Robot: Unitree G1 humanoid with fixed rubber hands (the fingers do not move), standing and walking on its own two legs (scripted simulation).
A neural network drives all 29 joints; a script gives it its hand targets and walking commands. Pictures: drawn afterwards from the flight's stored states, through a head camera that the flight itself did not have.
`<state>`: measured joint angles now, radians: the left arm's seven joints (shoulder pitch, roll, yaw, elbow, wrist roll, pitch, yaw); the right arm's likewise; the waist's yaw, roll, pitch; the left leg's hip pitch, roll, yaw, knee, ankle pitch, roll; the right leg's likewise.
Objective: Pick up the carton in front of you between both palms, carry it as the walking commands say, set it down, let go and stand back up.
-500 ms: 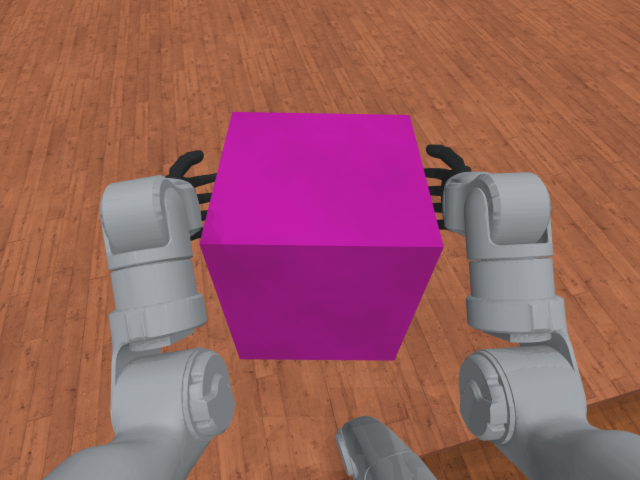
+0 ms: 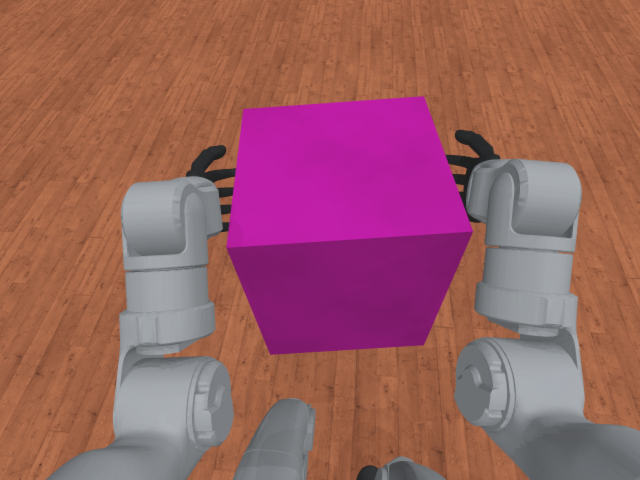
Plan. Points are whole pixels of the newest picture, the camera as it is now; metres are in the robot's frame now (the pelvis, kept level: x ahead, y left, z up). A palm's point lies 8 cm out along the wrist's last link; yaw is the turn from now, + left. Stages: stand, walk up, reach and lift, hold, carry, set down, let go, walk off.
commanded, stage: carry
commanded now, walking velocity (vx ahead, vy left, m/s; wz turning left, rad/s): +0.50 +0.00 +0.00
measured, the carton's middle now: (340, 236) +0.39 +0.04 +0.07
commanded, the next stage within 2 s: none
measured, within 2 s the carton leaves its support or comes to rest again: neither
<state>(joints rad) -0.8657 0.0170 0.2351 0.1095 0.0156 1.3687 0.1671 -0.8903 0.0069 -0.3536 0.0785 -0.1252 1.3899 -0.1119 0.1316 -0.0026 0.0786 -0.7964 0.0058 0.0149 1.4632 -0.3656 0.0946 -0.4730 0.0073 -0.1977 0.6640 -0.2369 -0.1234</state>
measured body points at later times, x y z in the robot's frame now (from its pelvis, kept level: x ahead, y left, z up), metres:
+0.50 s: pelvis +0.28 +0.05 +0.02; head +0.29 +0.06 +0.47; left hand +0.66 +0.18 +0.14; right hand +0.64 -0.13 +0.14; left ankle +0.31 +0.13 -0.71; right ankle +0.27 -0.08 -0.63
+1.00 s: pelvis +0.57 -0.01 +0.04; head +0.59 -0.02 +0.49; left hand +0.86 +0.14 +0.11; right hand +0.86 -0.16 +0.11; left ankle +0.64 +0.13 -0.67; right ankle +0.54 -0.10 -0.71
